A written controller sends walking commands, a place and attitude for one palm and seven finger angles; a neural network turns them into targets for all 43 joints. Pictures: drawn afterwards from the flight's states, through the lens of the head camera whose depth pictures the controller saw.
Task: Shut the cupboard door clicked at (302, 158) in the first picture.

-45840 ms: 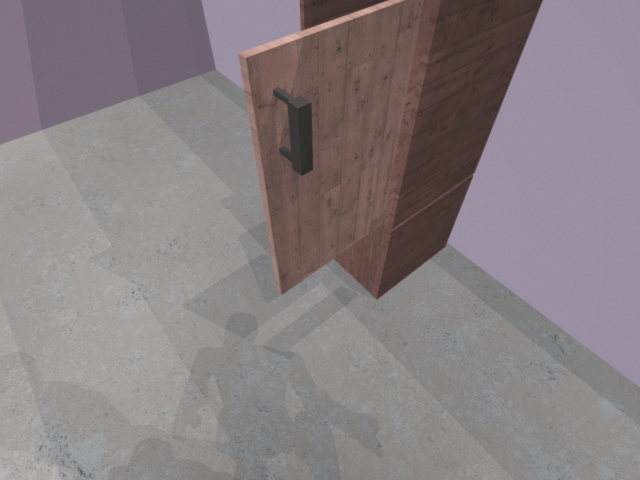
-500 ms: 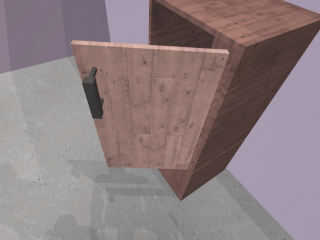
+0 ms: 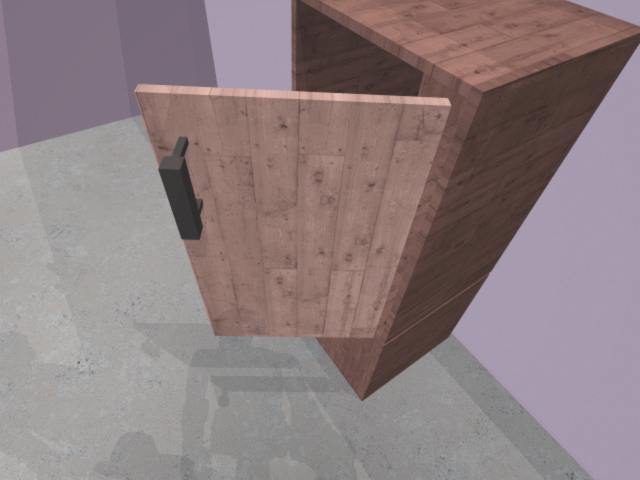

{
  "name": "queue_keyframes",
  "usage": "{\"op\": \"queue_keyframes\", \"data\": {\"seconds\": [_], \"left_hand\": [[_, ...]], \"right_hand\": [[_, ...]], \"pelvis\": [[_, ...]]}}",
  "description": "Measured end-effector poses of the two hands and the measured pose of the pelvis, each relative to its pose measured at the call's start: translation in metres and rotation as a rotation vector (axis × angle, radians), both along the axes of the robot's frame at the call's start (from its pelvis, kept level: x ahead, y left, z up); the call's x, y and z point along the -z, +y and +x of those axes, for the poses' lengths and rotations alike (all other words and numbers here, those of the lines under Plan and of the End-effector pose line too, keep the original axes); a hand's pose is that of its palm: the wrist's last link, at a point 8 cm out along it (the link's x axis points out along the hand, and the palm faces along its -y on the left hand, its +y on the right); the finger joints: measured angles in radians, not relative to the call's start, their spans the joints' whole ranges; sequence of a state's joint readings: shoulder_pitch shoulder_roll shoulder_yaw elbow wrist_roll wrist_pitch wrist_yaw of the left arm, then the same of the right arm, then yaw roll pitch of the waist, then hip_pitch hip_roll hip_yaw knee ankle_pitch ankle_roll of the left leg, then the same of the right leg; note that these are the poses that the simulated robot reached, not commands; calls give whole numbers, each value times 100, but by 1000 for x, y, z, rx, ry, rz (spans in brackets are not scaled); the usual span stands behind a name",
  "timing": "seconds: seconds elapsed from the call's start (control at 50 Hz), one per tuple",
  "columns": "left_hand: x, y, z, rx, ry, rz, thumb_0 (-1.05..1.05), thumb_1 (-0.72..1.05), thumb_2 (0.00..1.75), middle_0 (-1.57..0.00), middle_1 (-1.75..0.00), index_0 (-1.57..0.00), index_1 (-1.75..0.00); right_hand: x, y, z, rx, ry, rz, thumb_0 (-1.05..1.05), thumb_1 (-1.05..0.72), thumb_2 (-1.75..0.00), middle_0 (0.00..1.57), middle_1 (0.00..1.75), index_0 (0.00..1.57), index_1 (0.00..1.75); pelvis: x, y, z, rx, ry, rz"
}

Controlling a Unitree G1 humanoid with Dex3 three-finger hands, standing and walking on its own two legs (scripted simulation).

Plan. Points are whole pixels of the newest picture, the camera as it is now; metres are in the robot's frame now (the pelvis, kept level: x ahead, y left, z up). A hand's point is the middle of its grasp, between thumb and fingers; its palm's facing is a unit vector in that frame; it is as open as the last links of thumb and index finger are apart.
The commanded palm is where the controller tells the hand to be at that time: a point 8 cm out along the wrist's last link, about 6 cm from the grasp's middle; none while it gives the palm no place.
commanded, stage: raise the hand and make a fist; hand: left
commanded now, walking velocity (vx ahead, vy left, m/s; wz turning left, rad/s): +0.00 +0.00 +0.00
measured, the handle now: (186, 189) +0.43 +0.21 +0.13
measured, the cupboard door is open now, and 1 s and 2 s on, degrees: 56 56 56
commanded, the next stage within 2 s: bring the fist close to the handle in 1.92 s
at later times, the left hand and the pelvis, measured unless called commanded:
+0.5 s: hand out of the picture +0.13 +0.16 -0.03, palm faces +0.20 -0.98 -0.04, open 5.8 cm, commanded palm +0.12 +0.21 -0.01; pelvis -0.02 -0.05 -0.08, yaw +5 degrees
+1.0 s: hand (177, 397) +0.19 +0.17 +0.05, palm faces +0.06 -1.00 -0.04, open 3.5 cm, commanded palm +0.16 +0.22 +0.06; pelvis +0.01 -0.03 -0.04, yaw +4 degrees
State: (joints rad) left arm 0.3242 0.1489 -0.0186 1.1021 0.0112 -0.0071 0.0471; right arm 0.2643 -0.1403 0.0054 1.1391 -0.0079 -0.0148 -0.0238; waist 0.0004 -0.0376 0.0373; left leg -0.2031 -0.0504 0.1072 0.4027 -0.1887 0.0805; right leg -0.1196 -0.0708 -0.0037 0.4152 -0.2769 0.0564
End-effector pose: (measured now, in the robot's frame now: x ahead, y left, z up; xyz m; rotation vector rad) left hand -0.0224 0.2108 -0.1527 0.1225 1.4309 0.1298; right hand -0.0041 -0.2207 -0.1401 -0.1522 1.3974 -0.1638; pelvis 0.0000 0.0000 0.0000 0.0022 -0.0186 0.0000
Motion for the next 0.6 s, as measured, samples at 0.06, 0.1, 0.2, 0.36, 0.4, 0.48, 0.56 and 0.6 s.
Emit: {"op": "queue_keyframes", "data": {"seconds": [0.06, 0.1, 0.2, 0.36, 0.4, 0.48, 0.56, 0.6], "left_hand": [[-17, 10, 31, -67, -163, 39, 1, 92, 90, -20, -30, -20, -30], [-58, 21, 77, -76, -477, 105, 3, 94, 90, -21, -31, -21, -31], [-150, 13, 173, -33, -1164, 102, 2, 94, 90, -24, -35, -24, -35], [-130, -16, 171, 109, -1453, -128, 1, 92, 90, -36, -48, -36, -48], [-115, -13, 152, 63, -1360, -108, 1, 91, 90, -39, -52, -40, -52], [-122, 0, 123, -13, -1328, 19, 2, 91, 90, -47, -59, -47, -59], [-153, 2, 130, 26, -1474, 72, 2, 90, 90, -54, -67, -54, -67], [-162, -2, 144, 72, -1506, 41, 2, 90, 90, -57, -71, -58, -71]], "right_hand": [[-6, -6, 6, -14, -104, -33, 1, -92, -90, 20, 30, 20, 30], [-16, -15, 20, -30, -266, -55, 2, -93, -90, 20, 30, 20, 30], [-22, -40, 72, -118, -589, -58, 2, -92, -90, 20, 30, 20, 30], [-36, -69, 160, -192, -875, -105, 1, -91, -90, 20, 30, 20, 30], [-42, -68, 178, -214, -913, -109, 1, -91, -90, 20, 30, 20, 30], [-44, -57, 205, -278, -950, -92, 1, -91, -90, 20, 30, 20, 30], [-30, -41, 219, -337, -927, -43, 1, -90, -90, 20, 30, 20, 30], [-21, -33, 220, -333, -897, -13, 1, -90, -90, 20, 30, 20, 30]], "pelvis": [[3, -3, -5, -20, 5, -5], [4, -7, -7, -27, 15, 3], [22, -14, -22, -75, 54, 10], [70, -37, -31, -43, 152, 8], [74, -41, -28, -50, 159, 3], [77, -48, -19, -76, 172, -23], [79, -52, -14, -98, 187, -46], [78, -52, -12, -100, 190, -49]]}}
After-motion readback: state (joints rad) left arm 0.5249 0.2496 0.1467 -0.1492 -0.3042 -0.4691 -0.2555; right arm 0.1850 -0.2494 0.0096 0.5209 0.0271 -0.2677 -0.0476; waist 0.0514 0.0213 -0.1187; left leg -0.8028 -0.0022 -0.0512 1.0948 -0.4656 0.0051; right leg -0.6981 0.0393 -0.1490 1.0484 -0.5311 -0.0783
